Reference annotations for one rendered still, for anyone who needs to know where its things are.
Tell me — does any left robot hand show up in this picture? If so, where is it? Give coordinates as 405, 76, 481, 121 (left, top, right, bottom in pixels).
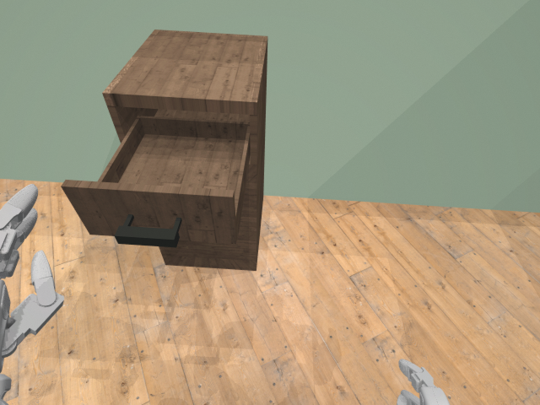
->
0, 184, 64, 373

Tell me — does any drawer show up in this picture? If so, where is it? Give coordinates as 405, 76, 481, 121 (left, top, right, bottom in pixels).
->
61, 116, 251, 244

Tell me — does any handle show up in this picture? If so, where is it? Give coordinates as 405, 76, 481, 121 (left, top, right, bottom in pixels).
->
114, 214, 182, 247

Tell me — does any right robot hand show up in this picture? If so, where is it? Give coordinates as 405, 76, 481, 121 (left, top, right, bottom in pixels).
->
397, 359, 450, 405

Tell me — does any cabinet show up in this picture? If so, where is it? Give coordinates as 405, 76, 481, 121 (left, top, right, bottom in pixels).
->
102, 30, 267, 271

